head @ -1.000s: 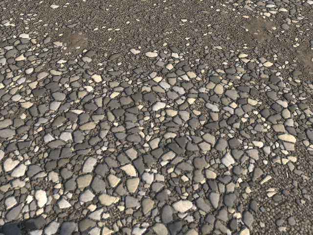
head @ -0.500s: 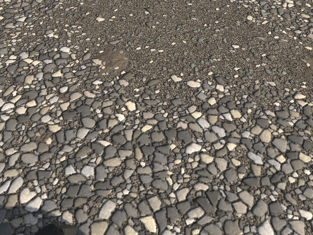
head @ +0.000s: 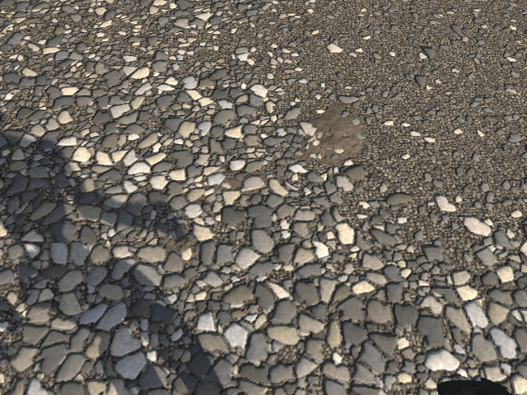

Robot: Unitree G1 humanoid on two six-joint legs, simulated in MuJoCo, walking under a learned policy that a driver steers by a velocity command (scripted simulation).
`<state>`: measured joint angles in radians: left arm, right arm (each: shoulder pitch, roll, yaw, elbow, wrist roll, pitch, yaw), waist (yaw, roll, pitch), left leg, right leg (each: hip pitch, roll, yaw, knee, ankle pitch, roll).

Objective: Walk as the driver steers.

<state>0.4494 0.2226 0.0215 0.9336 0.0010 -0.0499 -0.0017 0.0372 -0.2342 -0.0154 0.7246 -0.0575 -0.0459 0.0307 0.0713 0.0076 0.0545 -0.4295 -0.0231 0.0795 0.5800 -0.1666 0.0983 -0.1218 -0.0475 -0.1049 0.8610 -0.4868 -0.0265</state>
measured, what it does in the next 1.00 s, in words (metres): walks ahead, turning right: right foot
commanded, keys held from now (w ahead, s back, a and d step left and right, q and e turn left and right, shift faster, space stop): w+e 0.76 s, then w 0.24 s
